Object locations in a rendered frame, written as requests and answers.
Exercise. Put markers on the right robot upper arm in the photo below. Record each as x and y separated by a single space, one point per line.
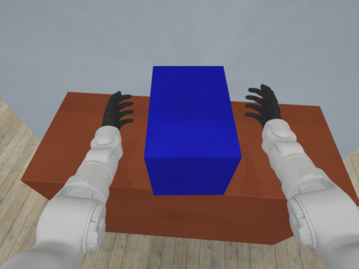
327 221

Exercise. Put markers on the right robot hand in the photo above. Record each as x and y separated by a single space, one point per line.
269 108

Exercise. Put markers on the robot left forearm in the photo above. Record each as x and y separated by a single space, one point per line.
95 174

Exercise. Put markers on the left robot hand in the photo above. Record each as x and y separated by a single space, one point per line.
112 115

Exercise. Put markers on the carton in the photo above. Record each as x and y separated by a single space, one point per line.
191 146

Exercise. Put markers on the robot right forearm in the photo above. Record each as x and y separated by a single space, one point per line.
293 167

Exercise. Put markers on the left robot upper arm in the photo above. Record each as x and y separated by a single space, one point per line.
70 228

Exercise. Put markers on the pedestal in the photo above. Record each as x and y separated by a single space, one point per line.
253 208

